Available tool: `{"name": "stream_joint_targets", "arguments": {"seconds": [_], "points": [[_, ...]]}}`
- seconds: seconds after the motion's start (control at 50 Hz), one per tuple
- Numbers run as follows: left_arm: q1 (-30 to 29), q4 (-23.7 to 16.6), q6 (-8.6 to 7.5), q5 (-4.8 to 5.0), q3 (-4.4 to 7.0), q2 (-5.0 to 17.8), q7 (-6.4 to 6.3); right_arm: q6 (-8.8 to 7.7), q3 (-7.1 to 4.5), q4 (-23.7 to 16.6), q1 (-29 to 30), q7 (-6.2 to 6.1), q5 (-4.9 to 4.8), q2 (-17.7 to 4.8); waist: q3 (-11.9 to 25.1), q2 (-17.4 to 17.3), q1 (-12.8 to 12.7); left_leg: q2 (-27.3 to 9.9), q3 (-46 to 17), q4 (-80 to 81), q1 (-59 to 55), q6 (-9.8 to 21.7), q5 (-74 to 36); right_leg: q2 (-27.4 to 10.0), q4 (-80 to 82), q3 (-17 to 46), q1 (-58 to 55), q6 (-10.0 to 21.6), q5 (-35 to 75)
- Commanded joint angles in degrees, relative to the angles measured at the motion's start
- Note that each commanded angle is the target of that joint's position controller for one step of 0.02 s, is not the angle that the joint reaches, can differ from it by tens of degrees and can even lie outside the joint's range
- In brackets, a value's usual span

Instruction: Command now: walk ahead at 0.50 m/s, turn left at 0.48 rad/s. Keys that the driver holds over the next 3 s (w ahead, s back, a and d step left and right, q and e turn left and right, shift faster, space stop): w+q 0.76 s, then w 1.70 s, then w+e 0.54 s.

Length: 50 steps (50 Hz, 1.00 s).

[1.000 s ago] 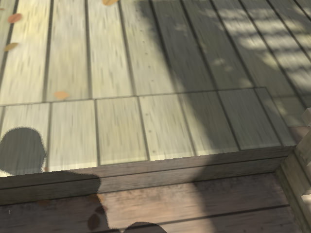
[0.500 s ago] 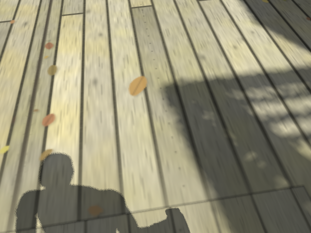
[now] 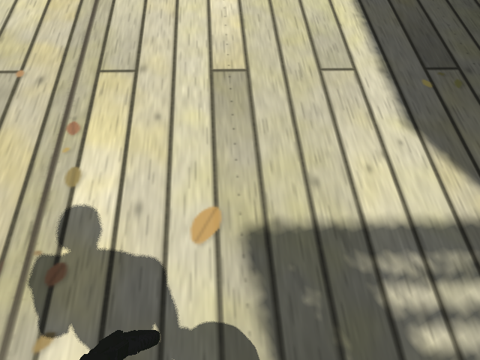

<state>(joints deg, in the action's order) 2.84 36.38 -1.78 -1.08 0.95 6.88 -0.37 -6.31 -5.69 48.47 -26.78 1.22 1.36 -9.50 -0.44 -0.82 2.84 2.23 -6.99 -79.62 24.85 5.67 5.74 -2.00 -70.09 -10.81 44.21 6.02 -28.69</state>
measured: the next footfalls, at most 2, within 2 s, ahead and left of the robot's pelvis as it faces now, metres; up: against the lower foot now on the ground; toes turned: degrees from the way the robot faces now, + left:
left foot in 0.42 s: +0.37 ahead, +0.14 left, +0.00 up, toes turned +17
right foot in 0.96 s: +0.77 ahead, +0.12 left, +0.00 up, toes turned +29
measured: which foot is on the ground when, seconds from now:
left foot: up 0.00-0.40, down 0.42-0.98, up 1.00-1.00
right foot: down 0.00-0.44, up 0.46-0.94, down 0.96-1.00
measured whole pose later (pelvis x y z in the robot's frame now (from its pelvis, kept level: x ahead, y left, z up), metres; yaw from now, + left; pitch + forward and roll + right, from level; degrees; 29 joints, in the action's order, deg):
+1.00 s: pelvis +0.59 +0.13 +0.09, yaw +31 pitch +2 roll +0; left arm 4.2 37.2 -3.9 -2.3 1.1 14.2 0.7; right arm -3.2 -4.0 45.3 -26.1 -0.3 0.5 -17.6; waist -1.4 -0.6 4.7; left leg 7.3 -10.4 -44.3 3.1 4.6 27.3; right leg 0.0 -35.1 -2.8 30.3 3.0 -7.3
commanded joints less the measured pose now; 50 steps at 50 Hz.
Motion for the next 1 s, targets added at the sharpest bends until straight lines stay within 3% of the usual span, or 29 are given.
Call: {"name": "stream_joint_targets", "arguments": {"seconds": [0.02,0.04,0.06,0.08,0.1,0.12,0.16,0.2,0.22,0.24,0.3,0.36,0.4,0.42,0.44,0.46,0.48,0.5,0.52,0.54,0.58,0.66,0.76,0.84,0.9,0.94,0.96,0.98,1.0], "points": [[5.10,5.40,-4.02,-0.88,2.37,3.51,-0.65,0.88,0.70,-12.32,9.06,-1.39,1.17,0.35,-0.70,-1.60,-1.13,-1.01,-0.59,-29.35,26.34,1.94,1.39,-16.85,44.83,39.98,-15.70,7.85,-14.92],[5.03,6.40,-4.72,-0.77,1.93,1.59,-0.66,2.54,1.53,-12.57,7.31,-2.19,1.17,2.13,-2.66,-1.57,2.17,-1.12,-1.84,-28.51,26.19,1.72,2.32,-15.76,44.98,34.13,-12.86,6.02,-3.60],[6.84,9.51,-5.57,-1.80,1.76,0.91,-0.43,4.00,2.00,-12.87,6.25,-2.05,0.95,2.17,-1.98,-1.25,3.96,-1.21,-2.63,-28.09,26.80,1.95,3.56,-14.39,43.94,28.69,-13.54,4.78,0.12],[6.62,10.13,-6.25,-1.56,1.67,0.80,-0.59,4.70,2.39,-12.52,5.37,-1.87,0.22,2.51,-2.23,1.46,5.25,-1.84,-5.59,-24.28,26.32,1.16,2.10,-13.84,44.16,24.30,-13.25,3.51,2.44],[6.08,10.31,-6.07,-1.70,1.91,2.54,-0.52,5.03,2.20,-12.27,4.54,-1.51,-0.57,0.26,-2.33,2.62,5.52,-1.86,-3.97,-15.54,26.37,0.23,3.29,-12.63,47.70,17.86,-16.31,2.34,5.62],[4.99,9.47,-6.60,-0.89,2.08,4.20,-0.56,5.15,1.49,-13.35,7.98,-1.28,-0.28,-2.28,-3.32,2.69,5.12,-2.98,-4.46,-8.40,24.49,-1.05,0.73,-13.44,51.05,15.97,-16.39,1.52,10.53],[7.27,9.20,-7.40,-0.66,3.22,9.79,-0.56,5.22,0.41,-14.19,15.05,-0.04,-0.39,-6.23,-3.53,3.43,1.56,-3.78,2.35,1.96,24.57,-1.91,1.52,-13.34,57.09,10.52,-22.30,2.35,19.97],[9.31,9.50,-8.08,-0.04,3.49,11.85,-0.77,5.24,0.61,-13.78,19.13,1.87,-0.91,-5.83,-2.64,2.13,0.01,-5.11,5.66,16.45,19.16,-1.79,-5.60,-10.67,59.15,3.51,-26.40,1.51,25.67],[10.23,10.03,-8.17,0.10,3.64,12.40,-0.73,5.10,1.13,-13.53,20.08,2.60,-0.45,-4.56,-0.63,3.42,-0.66,-5.38,8.06,22.42,15.29,-1.38,-6.45,-9.94,60.04,0.34,-29.58,1.76,26.88],[12.49,10.55,-8.18,-0.11,3.69,12.46,-0.37,5.08,1.25,-12.92,20.86,3.00,-1.45,-3.79,-0.55,4.19,-2.05,-5.55,9.92,26.03,12.89,-0.78,-6.37,-10.41,61.19,-1.62,-32.53,1.65,29.32],[14.90,9.81,-6.99,-0.30,4.23,14.28,-0.25,4.99,1.03,-13.60,23.46,3.44,-0.60,-4.24,-0.53,5.21,-3.70,-3.71,12.94,38.01,9.87,0.70,-1.96,-11.70,59.23,-4.15,-44.05,0.85,41.54],[18.87,9.91,-3.63,0.16,5.28,17.29,-0.74,5.78,-0.08,-14.17,21.61,2.48,-0.07,-7.01,2.81,8.14,-3.44,1.17,17.60,42.41,3.77,2.63,6.35,-13.52,48.55,-5.72,-52.69,-1.05,62.93],[20.07,9.94,-1.49,0.24,5.70,18.88,-0.94,5.38,-1.02,-12.41,12.86,2.02,0.49,-8.63,4.64,9.12,0.94,3.98,16.42,47.30,-6.02,4.69,12.56,-14.65,33.76,-6.37,-50.43,-0.95,64.61],[18.80,9.05,-1.23,0.24,5.65,18.56,-0.66,4.44,-1.97,-9.96,6.12,1.27,0.74,-9.91,6.25,6.01,4.91,5.03,15.44,51.13,-15.24,5.46,10.47,-13.07,22.12,-7.03,-44.02,-1.55,56.34],[18.15,7.22,-1.28,-0.71,4.63,13.76,-0.86,3.86,-3.05,-9.55,2.46,0.42,1.66,-14.22,7.11,0.90,5.41,-4.13,1.20,50.11,-24.46,6.47,19.42,-11.98,7.15,-5.55,-28.81,-2.51,33.56],[15.38,-0.03,-2.18,0.99,4.11,9.64,0.14,4.11,-4.54,-12.01,5.52,0.07,1.42,-20.71,8.02,-13.70,1.79,-17.34,-34.89,60.61,-35.20,16.54,22.98,2.56,-13.29,-0.52,-2.28,-6.83,-0.79],[9.33,-2.12,-3.35,0.61,4.49,13.27,0.99,4.35,-4.13,-13.51,4.42,0.05,0.26,-18.62,8.70,-3.93,4.26,-19.20,-38.38,64.86,-36.03,16.50,15.67,0.52,-15.17,11.47,4.35,-6.82,1.63],[6.33,-2.95,-4.40,1.09,4.16,12.48,1.27,4.05,-3.36,-12.56,5.35,-0.31,-0.40,-16.75,4.98,-1.43,2.79,-18.55,-30.44,63.60,-30.89,15.67,6.96,-1.42,-12.69,13.06,4.12,-6.70,6.94],[7.77,-2.04,-4.89,0.71,3.72,11.85,0.91,3.56,-2.50,-12.21,6.59,-0.44,-0.84,-14.35,3.57,3.50,-0.37,-16.63,-23.98,62.85,-24.38,13.16,-1.19,-3.51,-6.06,13.58,-0.65,-6.65,11.09],[8.95,-1.25,-4.41,-0.47,3.75,11.96,0.45,3.12,-1.61,-12.91,9.16,-0.45,-0.33,-12.42,4.44,5.14,-2.01,-14.31,-19.42,63.30,-21.23,11.45,-5.65,-5.22,-1.76,13.78,-4.64,-7.26,12.10],[10.77,-0.51,-2.39,-1.83,3.78,12.70,0.45,2.24,-0.69,-12.40,9.74,-0.56,-0.80,-11.24,3.98,2.83,-3.65,-12.27,-15.35,64.75,-17.12,10.64,-12.51,-5.41,3.09,13.39,-8.15,-8.49,10.61],[3.91,-2.41,-0.56,-1.35,2.45,10.61,0.26,1.95,-0.35,-9.66,3.62,-0.96,-0.93,-13.72,2.25,-0.71,-1.27,-8.94,-11.69,66.91,-16.34,10.19,-11.87,-5.01,9.40,11.40,-3.51,-10.28,14.96],[-4.70,-4.95,0.09,-0.59,1.58,11.75,0.35,2.45,-0.11,-7.24,-0.90,-1.05,-1.06,-14.09,-1.58,-2.29,1.09,-8.12,-12.65,66.12,-21.66,8.43,-12.23,-3.41,19.44,11.80,3.38,-9.88,25.54],[-8.62,-5.12,-0.84,-0.76,0.43,10.32,2.54,3.23,-0.09,-6.86,-1.67,-1.41,-0.72,-14.44,-2.34,-3.57,3.83,-6.70,-10.07,63.87,-21.04,6.15,-17.33,-1.48,31.82,8.64,-4.82,-7.31,31.73],[-5.29,-4.38,-1.64,-0.32,1.40,11.93,2.19,2.79,-0.13,-6.49,-1.06,-2.12,-0.59,-15.62,-1.34,-4.39,2.07,-8.88,-10.96,61.66,-22.82,3.81,-23.69,0.75,38.85,9.04,-15.84,-4.23,29.11],[7.29,-0.72,-2.20,-0.54,2.72,14.94,1.19,2.15,-0.35,-6.03,0.40,-1.87,-0.14,-17.29,3.93,-3.79,-4.13,-7.28,-8.96,48.53,-24.92,1.83,-38.62,3.59,40.97,7.94,-28.88,-1.65,24.61],[16.15,1.02,-2.90,-0.98,3.91,17.69,0.38,1.84,0.08,-6.93,1.31,-1.77,0.13,-15.54,9.07,-2.11,-8.52,-4.59,-7.04,36.20,-18.64,0.73,-30.33,-1.19,40.26,12.19,-41.30,-0.27,22.83],[22.47,0.74,-3.24,-2.64,5.30,24.10,-0.44,1.79,1.32,-8.26,-6.38,-1.38,-1.73,-9.93,20.29,11.63,-6.65,1.70,-1.82,14.23,-3.91,-1.47,-4.12,-18.02,39.39,34.62,-59.28,5.53,17.89],[22.81,1.86,-2.27,-1.02,5.52,23.04,0.36,1.88,1.36,-7.17,-8.35,-1.38,-1.26,-11.75,24.08,19.60,-6.25,7.17,0.43,2.50,5.76,-2.54,23.26,-22.99,50.92,56.67,-60.98,9.89,13.17]]}}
